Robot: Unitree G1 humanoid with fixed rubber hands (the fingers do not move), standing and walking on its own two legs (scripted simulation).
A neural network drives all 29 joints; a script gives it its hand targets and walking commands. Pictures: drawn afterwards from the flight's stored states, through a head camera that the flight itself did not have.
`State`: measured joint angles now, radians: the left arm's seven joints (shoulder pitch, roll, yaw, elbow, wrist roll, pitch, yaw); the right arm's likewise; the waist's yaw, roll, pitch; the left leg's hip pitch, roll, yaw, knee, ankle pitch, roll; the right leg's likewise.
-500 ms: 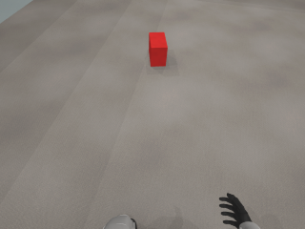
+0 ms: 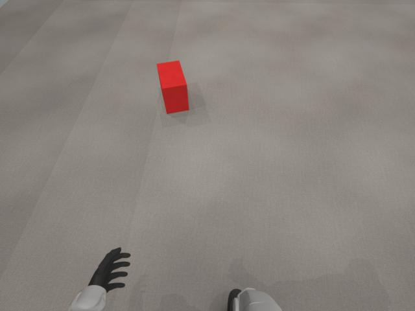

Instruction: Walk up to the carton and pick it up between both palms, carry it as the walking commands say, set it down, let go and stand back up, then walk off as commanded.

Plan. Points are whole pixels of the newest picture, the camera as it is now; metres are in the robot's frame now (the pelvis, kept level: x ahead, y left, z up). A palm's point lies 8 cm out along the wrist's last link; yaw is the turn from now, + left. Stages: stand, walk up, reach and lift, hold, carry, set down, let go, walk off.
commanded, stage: walk up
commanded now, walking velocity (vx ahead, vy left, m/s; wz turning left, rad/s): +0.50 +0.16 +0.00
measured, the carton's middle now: (173, 87) +1.48 +0.14 -0.65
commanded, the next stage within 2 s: none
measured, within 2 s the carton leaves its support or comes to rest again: neither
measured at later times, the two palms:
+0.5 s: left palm out of the picture +0.12 +0.29 -0.11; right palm (262, 179) +0.41 -0.16 -0.10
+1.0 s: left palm (113, 118) +0.66 +0.26 -0.09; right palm (270, 200) +0.36 -0.17 -0.11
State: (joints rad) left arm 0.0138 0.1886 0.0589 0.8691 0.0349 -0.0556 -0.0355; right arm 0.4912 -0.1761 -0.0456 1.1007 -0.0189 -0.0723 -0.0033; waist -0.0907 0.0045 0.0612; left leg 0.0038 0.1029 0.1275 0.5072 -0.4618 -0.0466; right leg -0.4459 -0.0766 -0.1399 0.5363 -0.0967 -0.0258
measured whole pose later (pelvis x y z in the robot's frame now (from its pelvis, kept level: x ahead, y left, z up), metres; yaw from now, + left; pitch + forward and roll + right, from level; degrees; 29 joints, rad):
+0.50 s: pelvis +0.24 +0.05 +0.01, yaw +0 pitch +1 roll +0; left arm 0.53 0.19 0.07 1.04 0.02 -0.07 0.00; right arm 0.03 -0.21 -0.05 0.90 -0.04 -0.03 0.07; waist 0.10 0.01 0.04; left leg -0.45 0.09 0.12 0.52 -0.12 -0.03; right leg 0.01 -0.13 -0.13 0.35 -0.37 0.08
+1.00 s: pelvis +0.48 +0.05 +0.01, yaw +0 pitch +1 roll +0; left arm 0.03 0.19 0.05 0.87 0.03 -0.02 -0.05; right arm 0.50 -0.18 -0.05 1.09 -0.02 -0.08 0.00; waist -0.10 -0.01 0.06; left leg 0.06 0.08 0.13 0.29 -0.35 -0.05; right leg -0.50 -0.09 -0.11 0.57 -0.12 0.02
